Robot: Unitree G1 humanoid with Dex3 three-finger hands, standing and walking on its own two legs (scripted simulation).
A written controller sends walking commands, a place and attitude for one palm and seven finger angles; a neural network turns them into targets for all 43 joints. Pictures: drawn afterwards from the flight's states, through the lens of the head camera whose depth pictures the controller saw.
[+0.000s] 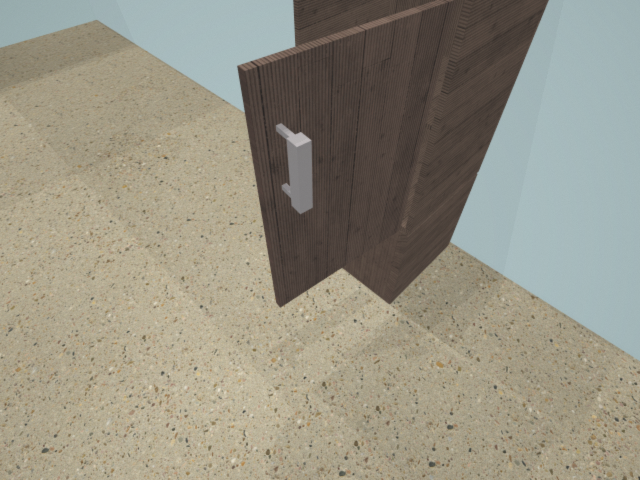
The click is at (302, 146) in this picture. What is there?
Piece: cupboard door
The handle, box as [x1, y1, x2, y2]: [276, 123, 312, 213]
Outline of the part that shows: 280,123 276,125 276,130 287,140 290,185 289,186 285,183 282,185 282,189 291,198 292,206 301,213 312,207 311,140 301,132 294,134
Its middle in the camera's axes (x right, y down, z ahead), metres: -0.05 -0.11 +0.61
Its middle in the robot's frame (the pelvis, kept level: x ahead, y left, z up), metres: +0.55 +0.08 +0.07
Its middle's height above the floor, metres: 0.86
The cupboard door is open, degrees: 82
